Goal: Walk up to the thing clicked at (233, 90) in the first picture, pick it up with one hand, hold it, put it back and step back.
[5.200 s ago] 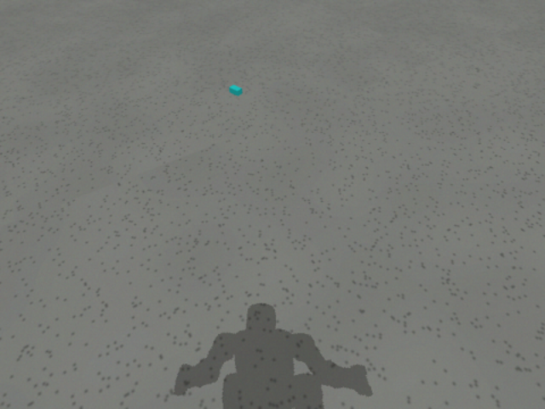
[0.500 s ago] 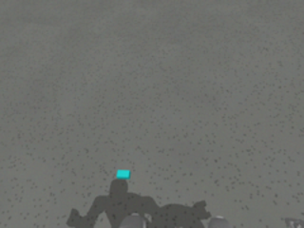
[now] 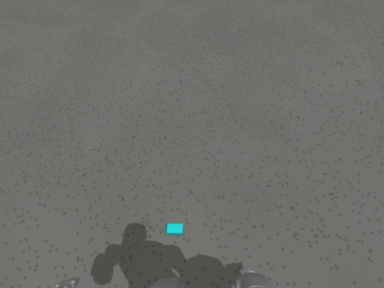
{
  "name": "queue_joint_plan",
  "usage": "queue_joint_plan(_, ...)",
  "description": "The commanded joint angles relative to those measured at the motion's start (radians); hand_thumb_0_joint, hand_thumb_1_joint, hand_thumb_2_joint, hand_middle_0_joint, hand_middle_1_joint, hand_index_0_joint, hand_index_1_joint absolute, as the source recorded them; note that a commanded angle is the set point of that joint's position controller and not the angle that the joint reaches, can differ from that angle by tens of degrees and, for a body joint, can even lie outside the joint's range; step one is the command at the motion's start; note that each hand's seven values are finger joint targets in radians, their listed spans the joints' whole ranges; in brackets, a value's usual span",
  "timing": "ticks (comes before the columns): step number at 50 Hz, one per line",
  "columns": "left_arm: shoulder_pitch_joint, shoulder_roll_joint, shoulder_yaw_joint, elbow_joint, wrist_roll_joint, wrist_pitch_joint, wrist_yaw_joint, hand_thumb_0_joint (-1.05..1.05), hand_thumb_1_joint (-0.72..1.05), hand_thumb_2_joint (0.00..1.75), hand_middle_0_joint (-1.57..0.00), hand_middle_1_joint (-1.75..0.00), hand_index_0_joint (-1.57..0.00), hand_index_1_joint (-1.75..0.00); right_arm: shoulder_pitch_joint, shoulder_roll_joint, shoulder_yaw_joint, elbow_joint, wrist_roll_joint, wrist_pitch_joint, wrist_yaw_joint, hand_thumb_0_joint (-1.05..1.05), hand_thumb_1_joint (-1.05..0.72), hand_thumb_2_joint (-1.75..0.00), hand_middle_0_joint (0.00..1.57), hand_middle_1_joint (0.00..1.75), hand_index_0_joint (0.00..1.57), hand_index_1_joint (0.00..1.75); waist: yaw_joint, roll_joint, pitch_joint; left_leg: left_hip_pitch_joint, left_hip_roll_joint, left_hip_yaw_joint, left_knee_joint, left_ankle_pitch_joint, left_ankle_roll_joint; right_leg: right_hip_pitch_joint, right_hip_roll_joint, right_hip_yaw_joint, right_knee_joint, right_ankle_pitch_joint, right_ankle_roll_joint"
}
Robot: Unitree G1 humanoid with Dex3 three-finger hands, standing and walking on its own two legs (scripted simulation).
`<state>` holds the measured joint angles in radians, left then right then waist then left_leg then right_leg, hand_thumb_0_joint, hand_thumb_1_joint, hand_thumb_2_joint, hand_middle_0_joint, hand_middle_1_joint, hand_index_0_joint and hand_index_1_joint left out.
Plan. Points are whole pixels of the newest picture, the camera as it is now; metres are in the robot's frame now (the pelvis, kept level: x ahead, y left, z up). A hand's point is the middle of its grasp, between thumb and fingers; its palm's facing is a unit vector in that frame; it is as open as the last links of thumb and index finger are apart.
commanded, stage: walk up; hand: left
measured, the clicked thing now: (175, 229) +0.44 +0.16 -0.72
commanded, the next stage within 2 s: stand in 1.74 s
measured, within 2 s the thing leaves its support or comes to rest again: neither
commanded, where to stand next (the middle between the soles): +0.08 -0.03 m, yaw -2 degrees
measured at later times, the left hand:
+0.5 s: hand out of the picture +0.12 +0.26 -0.13, palm faces -0.10 -0.93 -0.34, open 7.4 cm
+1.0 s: hand (105, 287) +0.14 +0.22 -0.11, palm faces -0.08 -0.94 -0.33, open 7.4 cm
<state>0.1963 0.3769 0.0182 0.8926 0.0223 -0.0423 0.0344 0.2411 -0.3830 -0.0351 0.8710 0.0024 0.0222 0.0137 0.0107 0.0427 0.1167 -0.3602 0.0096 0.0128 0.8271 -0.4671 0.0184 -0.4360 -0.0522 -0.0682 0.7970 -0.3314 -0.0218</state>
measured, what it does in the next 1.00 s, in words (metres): steps on the spot: right foot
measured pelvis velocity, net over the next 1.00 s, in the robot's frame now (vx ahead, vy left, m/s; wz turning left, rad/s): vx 0.01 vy -0.02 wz -0.09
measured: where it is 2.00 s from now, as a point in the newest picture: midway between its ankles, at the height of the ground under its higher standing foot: outside the picture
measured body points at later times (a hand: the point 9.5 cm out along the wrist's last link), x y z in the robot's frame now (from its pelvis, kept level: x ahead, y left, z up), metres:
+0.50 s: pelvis +0.01 +0.01 +0.02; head +0.03 +0.02 +0.47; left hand +0.13 +0.31 -0.11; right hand +0.06 -0.32 -0.09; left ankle +0.01 +0.12 -0.70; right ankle +0.00 -0.13 -0.70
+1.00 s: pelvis +0.01 -0.02 +0.04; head +0.02 -0.02 +0.49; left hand +0.14 +0.27 -0.09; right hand +0.06 -0.33 -0.09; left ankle +0.01 +0.12 -0.70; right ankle +0.00 -0.13 -0.70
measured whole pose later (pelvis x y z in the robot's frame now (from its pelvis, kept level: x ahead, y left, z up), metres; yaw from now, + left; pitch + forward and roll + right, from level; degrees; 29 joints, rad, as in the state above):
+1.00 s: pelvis +0.01 -0.02 +0.04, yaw -5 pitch -2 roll +1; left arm 0.05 0.34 0.03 1.15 0.00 0.01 -0.02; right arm 0.10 -0.36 -0.01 1.15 -0.02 -0.03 -0.01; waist -0.01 0.00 0.03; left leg -0.10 0.07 0.10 0.35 -0.21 -0.04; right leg -0.15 0.00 0.02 0.40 -0.22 -0.01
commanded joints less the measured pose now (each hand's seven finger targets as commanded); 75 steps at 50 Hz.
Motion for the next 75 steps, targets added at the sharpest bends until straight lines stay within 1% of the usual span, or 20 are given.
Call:
queue_joint_plan(1,-0.048,0.154,0.047,-0.066,-0.017,0.023,-0.013,0.00,0.90,0.90,-0.20,-0.30,-0.20,-0.30,0.063,-0.293,-0.077,-0.002,-0.038,-0.083,-0.045,0.00,-0.90,-0.90,0.20,0.30,0.20,0.30,-0.028,0.054,-0.107,0.133,0.247,-0.417,-0.425,0.216,0.070,-0.119,0.024,0.123,0.093,0.076,-0.017)
queue_joint_plan(2,-0.064,0.224,0.070,-0.041,-0.014,0.037,-0.004,0.00,0.90,0.90,-0.20,-0.30,-0.20,-0.30,-0.012,-0.363,-0.085,-0.016,-0.016,-0.084,-0.048,0.00,-0.90,-0.90,0.20,0.30,0.20,0.30,-0.031,0.077,-0.074,0.012,0.397,-0.539,-0.443,0.269,0.195,-0.070,0.020,0.137,0.127,-0.207,-0.005)
queue_joint_plan(3,-0.076,0.250,0.076,-0.025,-0.012,0.041,-0.005,0.00,0.90,0.90,-0.20,-0.30,-0.20,-0.30,-0.041,-0.334,-0.081,-0.014,-0.018,-0.089,-0.050,0.00,-0.90,-0.90,0.20,0.30,0.20,0.30,-0.021,0.003,-0.047,0.002,0.385,-0.501,-0.414,0.356,0.221,-0.043,0.009,0.174,0.177,-0.216,-0.006)
queue_joint_plan(4,-0.089,0.224,0.074,-0.020,-0.016,0.041,-0.008,0.00,0.90,0.90,-0.20,-0.30,-0.20,-0.30,-0.040,-0.306,-0.068,-0.005,-0.017,-0.097,-0.057,0.00,-0.90,-0.90,0.20,0.30,0.20,0.30,-0.015,-0.021,-0.056,0.090,0.339,-0.416,-0.371,0.532,0.179,-0.085,0.020,0.194,0.166,-0.191,-0.011)
queue_joint_plan(6,-0.105,0.211,0.072,0.000,-0.027,0.048,-0.013,0.00,0.90,0.90,-0.20,-0.30,-0.20,-0.30,-0.010,-0.301,-0.071,0.025,-0.017,-0.104,-0.068,0.00,-0.90,-0.90,0.20,0.30,0.20,0.30,-0.027,0.044,-0.065,0.171,0.293,-0.321,-0.335,0.722,0.091,-0.114,0.026,0.196,0.159,-0.141,-0.015)
queue_joint_plan(7,-0.095,0.206,0.070,0.010,-0.030,0.050,-0.015,0.00,0.90,0.90,-0.20,-0.30,-0.20,-0.30,-0.018,-0.295,-0.070,0.035,-0.015,-0.106,-0.069,0.00,-0.90,-0.90,0.20,0.30,0.20,0.30,-0.022,0.083,-0.080,0.193,0.280,-0.289,-0.337,0.767,0.070,-0.098,0.028,0.188,0.150,-0.126,-0.013)
queue_joint_plan(11,-0.116,0.188,0.061,0.033,-0.026,0.052,-0.022,0.00,0.90,0.90,-0.20,-0.30,-0.20,-0.30,-0.027,-0.268,-0.065,0.047,-0.021,-0.101,-0.073,0.00,-0.90,-0.90,0.20,0.30,0.20,0.30,-0.037,0.128,-0.144,0.297,0.256,-0.203,-0.303,0.853,0.075,-0.041,0.024,0.136,0.042,-0.112,-0.009)
queue_joint_plan(14,-0.115,0.178,0.051,0.057,-0.023,0.048,-0.026,0.00,0.90,0.90,-0.20,-0.30,-0.20,-0.30,-0.064,-0.261,-0.056,0.045,-0.020,-0.094,-0.069,0.00,-0.90,-0.90,0.20,0.30,0.20,0.30,-0.031,0.152,-0.153,0.255,0.241,-0.157,-0.295,0.799,0.092,0.058,0.018,0.073,-0.079,-0.080,-0.010)
queue_joint_plan(16,-0.098,0.172,0.051,0.085,-0.017,0.037,-0.028,0.00,0.90,0.90,-0.20,-0.30,-0.20,-0.30,-0.098,-0.263,-0.050,0.048,-0.014,-0.083,-0.061,0.00,-0.90,-0.90,0.20,0.30,0.20,0.30,-0.007,0.107,-0.165,0.193,0.208,-0.098,-0.256,0.696,0.080,0.200,0.031,0.051,-0.281,0.100,-0.016)
queue_joint_plan(18,-0.092,0.246,0.067,0.100,-0.004,0.020,-0.024,0.00,0.90,0.90,-0.20,-0.30,-0.20,-0.30,-0.103,-0.219,-0.029,0.046,0.000,-0.083,-0.054,0.00,-0.90,-0.90,0.20,0.30,0.20,0.30,-0.001,-0.015,-0.217,0.030,0.155,-0.059,-0.220,0.533,0.018,0.406,-0.066,0.204,-0.263,0.418,-0.058)
queue_joint_plan(19,-0.127,0.264,0.064,0.093,-0.014,0.021,-0.028,0.00,0.90,0.90,-0.20,-0.30,-0.20,-0.30,-0.095,-0.202,-0.027,0.056,0.003,-0.084,-0.053,0.00,-0.90,-0.90,0.20,0.30,0.20,0.30,-0.025,-0.068,-0.246,0.073,0.093,-0.022,-0.248,0.306,-0.006,0.346,-0.128,0.265,-0.245,0.395,-0.110)
queue_joint_plan(20,-0.163,0.254,0.057,0.088,-0.021,0.023,-0.033,0.00,0.90,0.90,-0.20,-0.30,-0.20,-0.30,-0.088,-0.200,-0.026,0.082,-0.002,-0.084,-0.052,0.00,-0.90,-0.90,0.20,0.30,0.20,0.30,-0.036,-0.074,-0.228,0.148,0.087,-0.029,-0.311,0.207,-0.007,0.259,-0.141,0.273,-0.249,0.326,-0.106)
queue_joint_plan(21,-0.191,0.227,0.045,0.082,-0.024,0.026,-0.037,0.00,0.90,0.90,-0.20,-0.30,-0.20,-0.30,-0.108,-0.224,-0.031,0.094,-0.011,-0.088,-0.050,0.00,-0.90,-0.90,0.20,0.30,0.20,0.30,-0.041,-0.039,-0.210,0.168,0.115,-0.054,-0.382,0.202,0.005,0.224,-0.102,0.216,-0.236,0.305,-0.066)
queue_joint_plan(22,-0.189,0.211,0.038,0.093,-0.024,0.031,-0.038,0.00,0.90,0.90,-0.20,-0.30,-0.20,-0.30,-0.150,-0.248,-0.033,0.099,-0.012,-0.093,-0.047,0.00,-0.90,-0.90,0.20,0.30,0.20,0.30,-0.020,-0.007,-0.187,0.160,0.151,-0.088,-0.415,0.224,0.023,0.222,-0.059,0.163,-0.215,0.304,-0.038)
queue_joint_plan(24,-0.179,0.210,0.035,0.124,-0.017,0.034,-0.041,0.00,0.90,0.90,-0.20,-0.30,-0.20,-0.30,-0.167,-0.253,-0.026,0.116,-0.013,-0.094,-0.044,0.00,-0.90,-0.90,0.20,0.30,0.20,0.30,-0.013,-0.031,-0.152,0.143,0.192,-0.103,-0.432,0.257,0.054,0.235,-0.043,0.147,-0.246,0.249,-0.022)
queue_joint_plan(28,-0.188,0.215,0.037,0.151,-0.021,0.025,-0.043,0.00,0.90,0.90,-0.20,-0.30,-0.20,-0.30,-0.188,-0.223,-0.014,0.145,-0.008,-0.089,-0.038,0.00,-0.90,-0.90,0.20,0.30,0.20,0.30,-0.018,-0.050,-0.139,0.148,0.122,-0.013,-0.420,0.256,0.010,0.272,-0.073,0.199,-0.343,0.298,-0.043)
queue_joint_plan(32,-0.232,0.206,0.036,0.162,-0.020,0.024,-0.042,0.00,0.90,0.90,-0.20,-0.30,-0.20,-0.30,-0.185,-0.199,-0.009,0.180,-0.011,-0.080,-0.032,0.00,-0.90,-0.90,0.20,0.30,0.20,0.30,-0.030,-0.098,-0.124,0.200,0.103,0.004,-0.458,0.229,-0.006,0.232,-0.085,0.224,-0.424,0.224,-0.033)
queue_joint_plan(43,-0.232,0.185,0.048,0.189,-0.015,0.026,-0.043,0.00,0.90,0.90,-0.20,-0.30,-0.20,-0.30,-0.194,-0.185,-0.013,0.217,-0.019,-0.082,-0.032,0.00,-0.90,-0.90,0.20,0.30,0.20,0.30,-0.022,-0.087,-0.137,0.255,0.122,0.012,-0.521,0.283,-0.016,0.259,-0.074,0.206,-0.480,0.224,-0.017)
queue_joint_plan(49,-0.217,0.181,0.052,0.189,-0.016,0.023,-0.039,0.00,0.90,0.90,-0.20,-0.30,-0.20,-0.30,-0.195,-0.182,-0.015,0.211,-0.017,-0.083,-0.034,0.00,-0.90,-0.90,0.20,0.30,0.20,0.30,-0.021,-0.063,-0.179,0.298,0.139,0.016,-0.520,0.408,-0.019,0.304,-0.076,0.192,-0.462,0.380,-0.014)
queue_joint_plan(75,-0.180,0.172,0.045,0.182,-0.011,0.032,-0.033,0.00,0.90,0.90,-0.20,-0.30,-0.20,-0.30,-0.207,-0.182,-0.027,0.189,-0.015,-0.071,-0.034,0.00,-0.90,-0.90,0.20,0.30,0.20,0.30,-0.021,-0.039,-0.155,0.330,0.156,0.036,-0.540,0.450,-0.008,0.301,-0.051,0.163,-0.460,0.403,-0.002)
